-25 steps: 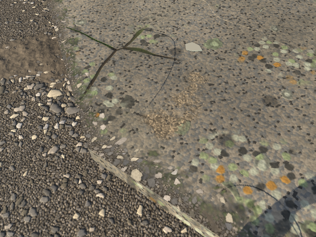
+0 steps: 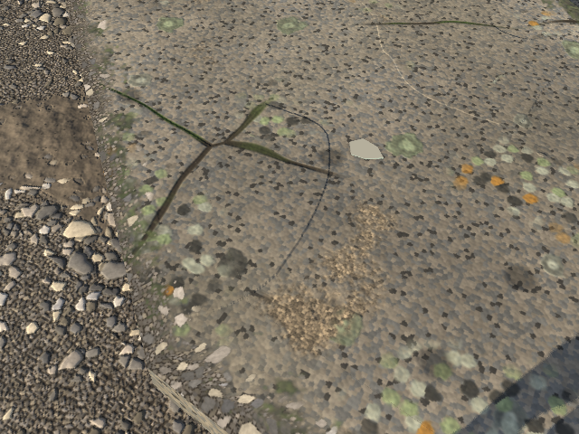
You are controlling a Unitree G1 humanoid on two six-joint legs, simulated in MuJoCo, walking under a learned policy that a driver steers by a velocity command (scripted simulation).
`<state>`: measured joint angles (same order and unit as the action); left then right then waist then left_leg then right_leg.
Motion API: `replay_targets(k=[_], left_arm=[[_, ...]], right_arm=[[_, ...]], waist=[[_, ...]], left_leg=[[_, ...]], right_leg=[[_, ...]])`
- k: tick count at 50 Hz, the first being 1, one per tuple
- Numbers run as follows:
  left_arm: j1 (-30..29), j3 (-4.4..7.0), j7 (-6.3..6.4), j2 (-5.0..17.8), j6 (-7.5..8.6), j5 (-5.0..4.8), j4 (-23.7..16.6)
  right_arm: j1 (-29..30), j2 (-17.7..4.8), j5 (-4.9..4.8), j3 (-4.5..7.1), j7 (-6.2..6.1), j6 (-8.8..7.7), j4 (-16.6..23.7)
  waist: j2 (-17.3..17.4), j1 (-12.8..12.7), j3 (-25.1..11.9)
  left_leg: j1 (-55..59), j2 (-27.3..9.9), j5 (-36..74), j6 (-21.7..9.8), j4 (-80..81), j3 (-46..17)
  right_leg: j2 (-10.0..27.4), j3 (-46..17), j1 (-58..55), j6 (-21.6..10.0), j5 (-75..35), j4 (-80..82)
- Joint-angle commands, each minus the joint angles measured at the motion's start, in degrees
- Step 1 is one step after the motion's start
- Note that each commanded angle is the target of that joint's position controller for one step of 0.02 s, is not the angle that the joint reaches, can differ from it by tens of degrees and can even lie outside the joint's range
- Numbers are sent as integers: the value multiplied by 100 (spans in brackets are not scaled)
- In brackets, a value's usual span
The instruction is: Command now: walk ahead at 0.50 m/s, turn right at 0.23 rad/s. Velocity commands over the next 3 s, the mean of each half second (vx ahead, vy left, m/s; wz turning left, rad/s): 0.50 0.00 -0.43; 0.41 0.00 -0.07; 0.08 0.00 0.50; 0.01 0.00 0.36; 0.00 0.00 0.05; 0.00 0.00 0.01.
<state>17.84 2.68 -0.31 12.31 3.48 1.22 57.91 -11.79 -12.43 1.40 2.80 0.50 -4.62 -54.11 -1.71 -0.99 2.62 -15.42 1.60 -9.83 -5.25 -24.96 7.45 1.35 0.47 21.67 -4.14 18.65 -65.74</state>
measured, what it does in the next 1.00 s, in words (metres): climbs, turning right: right foot 0.10 m higher, then left foot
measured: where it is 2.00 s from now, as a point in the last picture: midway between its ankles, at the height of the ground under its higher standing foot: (384, 349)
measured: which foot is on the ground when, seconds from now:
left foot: down 0.00-0.48, up 0.50-0.98, down 1.00-1.00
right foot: up 0.00-0.46, down 0.48-1.00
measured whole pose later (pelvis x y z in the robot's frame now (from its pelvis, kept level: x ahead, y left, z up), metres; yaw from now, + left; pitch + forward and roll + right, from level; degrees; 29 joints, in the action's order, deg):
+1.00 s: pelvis +0.56 -0.12 +0.09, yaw -16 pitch +3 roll +0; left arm 18.8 1.8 4.2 14.1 3.1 0.2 52.4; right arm -3.8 -13.0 -1.0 1.8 3.1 -5.0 -43.3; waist 3.5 -3.0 -0.1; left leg -31.4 3.1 7.2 -5.0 -27.6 4.3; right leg -6.8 6.4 0.9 -3.8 23.5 -26.8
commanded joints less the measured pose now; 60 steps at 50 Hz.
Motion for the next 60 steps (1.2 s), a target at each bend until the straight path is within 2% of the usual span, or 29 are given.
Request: replay_targets(k=[1, 9, 14, 16, 19, 21, 22, 23, 24, 25, 26, 27, 28, 29, 31, 32, 35, 37, 43, 47, 49, 50, 51, 52, 53, 54, 55, 58, 60], left_arm=[[515, 69, -67, 207, -123, 56, -75], [-818, 122, 41, 15, -334, 41, -570], [-1900, -119, 161, -450, -335, 4, -1341], [-2434, -256, 136, -530, -322, 31, -1763], [-2376, -369, -50, -436, -329, 5, -1874], [-1755, -358, -58, -357, -365, -47, -1690], [-1062, -290, -51, -207, -372, -42, -1534], [-191, -175, -75, 59, -325, -81, -1312], [309, -26, -98, 370, -254, -67, -1254], [65, 242, -56, 1236, -278, -73, -1250], [-96, 420, 6, 1559, -385, -156, -1281], [-357, 399, 49, 1472, -357, -84, -1258], [-219, 306, 68, 1013, -288, -73, -997], [-573, 20, -128, 163, 12, -100, -1224], [-808, -151, -256, -251, 251, -52, -979], [-714, -134, -258, -121, 281, -65, -880], [-503, -87, -188, 264, 237, -145, -729], [-178, -116, -86, 282, 231, -141, -722], [399, -42, 325, 791, 152, -146, -626], [45, 38, 462, 964, 42, -116, -785], [-406, 114, 550, 1061, -6, -88, -1006], [-941, 174, 530, 1219, 2, -82, -1179], [-722, 13, 414, 555, 56, 138, -1389], [571, -133, 222, 177, 151, 18, -1381], [342, -27, 85, 879, 222, -85, -1364], [-180, 43, 55, 1148, 205, -147, -1566], [-446, 57, 99, 1108, 144, -72, -1642], [-338, 59, 253, 913, -119, -19, -1816], [-257, 15, 379, 723, -169, -38, -1857]], right_arm=[[-515, -392, -33, 50, -54, -177, 23], [-1794, -283, 88, -26, -70, -190, -494], [-2284, -144, 229, -187, -120, -192, -773], [-2349, -135, 182, -226, -158, -202, -852], [-1903, -165, -57, -281, -350, -152, -723], [-1930, -646, -223, -208, -434, -161, -594], [-1844, -975, -203, -104, -437, -121, -537], [-1697, -1178, -180, -13, -354, -65, -404], [-1520, -1308, -233, 74, -251, -61, -208], [-1526, -508, -190, -51, -49, -115, 242], [-978, -818, -54, 90, 114, -190, 698], [-914, -566, -37, 38, 183, -231, 911], [-890, -408, -40, 1, 131, -210, 854], [-484, -268, -293, -9, 61, -326, 911], [-745, -291, -308, 0, -45, -228, 955], [-826, -290, -277, -10, -59, -167, 971], [-265, -240, -229, -92, -35, -70, 1169], [331, -254, -139, -70, -33, -41, 1291], [1496, -106, -291, -86, 33, -74, 1570], [955, -534, -283, 56, 245, -65, 1448], [-212, -967, -233, 217, 313, -96, 1132], [-1173, -1138, -217, 272, 263, -116, 891], [-1235, -1244, -60, 214, 196, -130, 759], [-569, -1458, 264, 189, 88, -146, 1185], [-224, -1171, 154, 231, 31, -31, 1500], [322, -939, -13, 156, -35, 65, 1725], [507, -884, -130, 118, -42, 139, 1773], [456, -984, -113, 145, -33, 224, 1841], [265, -1092, -74, 214, -43, 247, 1891]], waist=[[536, -35, -215], [407, 165, 361], [258, 141, 614], [275, 131, 754], [127, -89, 509], [571, -282, -100], [1074, -617, -550], [1575, -931, -1084], [1621, -1251, -1525], [-111, -786, -1883], [-324, -670, -2164], [217, -289, -1672], [737, -156, -847], [1196, -77, -712], [464, 447, -584], [160, 502, -504], [329, 539, -164], [120, 206, -384], [-259, -341, -508], [-565, -9, -705], [-655, 577, -986], [-433, 1199, -1228], [1115, 775, -1615], [1572, 16, -2709], [808, 409, -2853], [228, 266, -1951], [-444, 92, -1357], [75, -180, -701], [367, -153, -936]], left_leg=[[727, -1572, 653, -337, 1626, -1407], [1671, -1847, 28, -414, 1576, -903], [1889, -1844, 469, -207, 1359, -513], [1611, -1644, 555, -73, 1605, -178], [1048, -1356, 3097, -19, 1969, 720], [1063, -1602, 7661, -41, 1107, 889], [1528, -1751, 8860, 22, 116, 880], [1882, -1826, 9190, -43, -1210, 796], [1393, -1744, 7964, -15, -2894, 794], [-814, -688, 1362, 397, -5530, 614], [-2158, 238, -555, 490, -7074, -724], [-2602, -191, -198, 315, -7172, -1258], [-2674, -314, -278, 269, -6915, -1098], [-2712, -384, -541, 192, -6997, -1486], [-2509, -749, -406, 17, -7013, -1492], [-2767, -747, -317, -63, -7149, -1430], [-3149, -790, 130, -22, -5569, -1082], [-2939, -718, 781, 168, -4390, -676], [-2425, -97, 1971, 234, -1127, -231], [-1702, 314, 1765, 206, -651, -101], [-707, 311, 1402, 23, -308, -293], [173, -2, 2381, -336, 578, -636], [2068, -929, 4728, -715, -300, -1695], [3506, -2403, 5336, -2170, -535, -4293], [3008, -2194, 3924, -2164, 54, -4184], [2125, -1835, 2692, -1903, 315, -3634], [1099, -1534, 1677, -1610, 679, -3360], [-526, -933, 943, -1311, 1018, -2968], [-613, -715, 1980, -1180, 766, -2595]], right_leg=[[311, -248, 779, 13, -449, -308], [306, -155, 3989, -49, -233, -3264], [90, 33, 5623, -274, 461, -4324], [100, 364, 5571, -295, 542, -3538], [86, 1099, 3473, -425, 274, -1106], [-571, 1866, 1496, -600, 186, -230], [-766, 1785, 983, -732, 365, 106], [-971, 1457, 294, -942, 632, 665], [-896, 437, -814, -1221, 595, 1693], [630, -2862, -2200, -1906, 938, 3146], [1303, -5848, -2549, -2157, 84, 4629], [1430, -5140, -2250, -1896, 359, 4724], [1329, -4366, -1388, -1634, 165, 4586], [1195, -3854, -779, -1270, -213, 4717], [735, -2486, -61, -978, -1245, 4586], [636, -2080, -183, -841, -1761, 4660], [170, -912, 57, -514, -2217, 4863], [90, -512, -281, -368, -3392, 5092], [201, 128, -1838, 624, -5449, 5076], [463, 350, -2570, 604, -6664, 4198], [601, 212, -2407, 665, -7049, 2931], [249, 444, -2113, 825, -6241, 1236], [-509, 356, -20, 813, 135, -947], [-853, -767, 1626, 992, 2126, -2703], [-542, -1207, 1777, 774, 1456, -2711], [-370, -989, 1994, 671, 1069, -2404], [-216, -762, 1895, 644, 813, -1898], [-40, -626, 1270, 728, 564, -620], [-106, -452, 1040, 852, 467, 246]])
Next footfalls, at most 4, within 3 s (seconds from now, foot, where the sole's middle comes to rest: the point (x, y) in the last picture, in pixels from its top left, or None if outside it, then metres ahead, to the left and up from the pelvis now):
0.48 right None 0.43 -0.11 -0.68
1.00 left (344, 303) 0.77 -0.12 -0.68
1.46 right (430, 325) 0.71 -0.32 -0.68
1.88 left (326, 344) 0.65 -0.07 -0.68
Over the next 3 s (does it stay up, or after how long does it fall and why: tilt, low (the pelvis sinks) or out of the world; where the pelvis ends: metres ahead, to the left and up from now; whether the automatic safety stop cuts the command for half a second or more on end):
stays up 0.64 -0.20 0.09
